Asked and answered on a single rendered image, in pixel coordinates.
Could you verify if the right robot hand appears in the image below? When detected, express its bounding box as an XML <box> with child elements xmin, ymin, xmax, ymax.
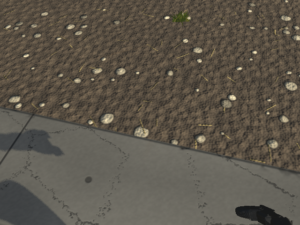
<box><xmin>235</xmin><ymin>204</ymin><xmax>293</xmax><ymax>225</ymax></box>

